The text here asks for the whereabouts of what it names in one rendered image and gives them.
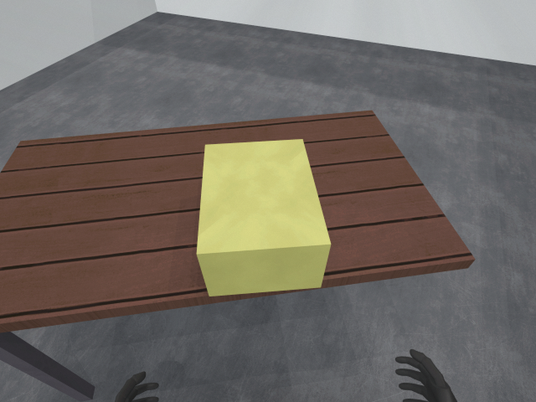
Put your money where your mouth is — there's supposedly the table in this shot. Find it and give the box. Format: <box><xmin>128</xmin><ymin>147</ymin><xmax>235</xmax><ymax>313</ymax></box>
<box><xmin>0</xmin><ymin>111</ymin><xmax>475</xmax><ymax>402</ymax></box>

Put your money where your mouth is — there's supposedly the robot left hand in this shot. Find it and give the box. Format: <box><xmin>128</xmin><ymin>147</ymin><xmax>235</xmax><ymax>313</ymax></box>
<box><xmin>115</xmin><ymin>371</ymin><xmax>159</xmax><ymax>402</ymax></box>

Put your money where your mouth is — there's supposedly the robot right hand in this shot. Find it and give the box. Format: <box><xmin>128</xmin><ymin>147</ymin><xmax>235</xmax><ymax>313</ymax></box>
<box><xmin>395</xmin><ymin>349</ymin><xmax>457</xmax><ymax>402</ymax></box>

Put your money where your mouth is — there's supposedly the carton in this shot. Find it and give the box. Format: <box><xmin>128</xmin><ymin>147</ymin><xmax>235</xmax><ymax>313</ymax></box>
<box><xmin>197</xmin><ymin>139</ymin><xmax>331</xmax><ymax>296</ymax></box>

